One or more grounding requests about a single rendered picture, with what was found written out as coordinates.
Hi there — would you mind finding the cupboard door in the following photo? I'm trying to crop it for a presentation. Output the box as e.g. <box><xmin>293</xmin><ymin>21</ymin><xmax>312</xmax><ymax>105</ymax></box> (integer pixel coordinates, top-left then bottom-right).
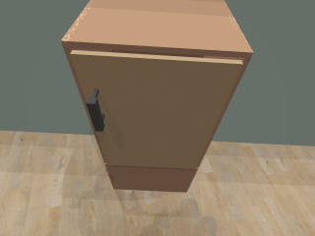
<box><xmin>70</xmin><ymin>50</ymin><xmax>243</xmax><ymax>169</ymax></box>

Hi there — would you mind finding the handle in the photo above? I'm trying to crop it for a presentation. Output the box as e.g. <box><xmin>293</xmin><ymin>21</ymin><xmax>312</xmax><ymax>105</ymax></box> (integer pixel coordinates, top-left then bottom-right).
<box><xmin>86</xmin><ymin>88</ymin><xmax>105</xmax><ymax>132</ymax></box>

